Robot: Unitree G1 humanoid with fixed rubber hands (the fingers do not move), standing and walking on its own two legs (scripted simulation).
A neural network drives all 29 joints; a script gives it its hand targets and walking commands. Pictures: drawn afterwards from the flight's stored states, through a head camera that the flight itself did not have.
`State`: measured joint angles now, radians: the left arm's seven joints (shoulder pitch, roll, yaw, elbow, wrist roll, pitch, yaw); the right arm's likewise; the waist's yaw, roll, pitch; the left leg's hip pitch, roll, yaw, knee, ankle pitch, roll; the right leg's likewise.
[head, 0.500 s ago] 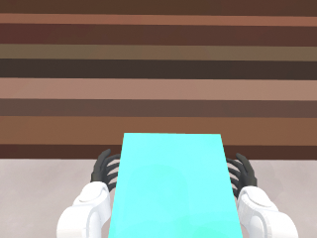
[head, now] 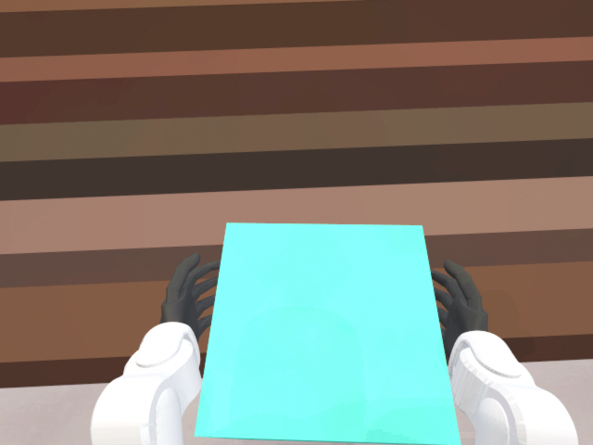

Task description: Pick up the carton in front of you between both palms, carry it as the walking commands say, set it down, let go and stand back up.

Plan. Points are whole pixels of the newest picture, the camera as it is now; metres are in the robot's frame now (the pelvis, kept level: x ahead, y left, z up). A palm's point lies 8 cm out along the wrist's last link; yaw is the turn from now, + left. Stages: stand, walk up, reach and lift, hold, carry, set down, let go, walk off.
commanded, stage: carry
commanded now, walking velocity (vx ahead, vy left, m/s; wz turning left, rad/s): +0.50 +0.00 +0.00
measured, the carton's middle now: (320, 346) +0.24 +0.00 +0.07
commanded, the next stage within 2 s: none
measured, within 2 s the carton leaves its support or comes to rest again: neither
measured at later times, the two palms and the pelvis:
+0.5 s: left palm (240, 128) +0.65 +0.15 +0.14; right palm (406, 129) +0.64 -0.16 +0.15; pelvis +0.30 +0.01 +0.00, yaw -2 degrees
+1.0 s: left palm (271, 60) +0.94 +0.11 +0.17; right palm (395, 55) +0.96 -0.19 +0.17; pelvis +0.61 -0.07 +0.08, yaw -1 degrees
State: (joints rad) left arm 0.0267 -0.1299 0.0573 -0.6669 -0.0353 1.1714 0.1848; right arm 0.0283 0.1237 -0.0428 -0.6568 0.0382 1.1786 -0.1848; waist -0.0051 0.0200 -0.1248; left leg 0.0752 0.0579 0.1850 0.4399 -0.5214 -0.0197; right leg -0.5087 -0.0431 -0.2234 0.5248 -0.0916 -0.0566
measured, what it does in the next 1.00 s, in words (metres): climbs: left foot, then right foot 0.18 m higher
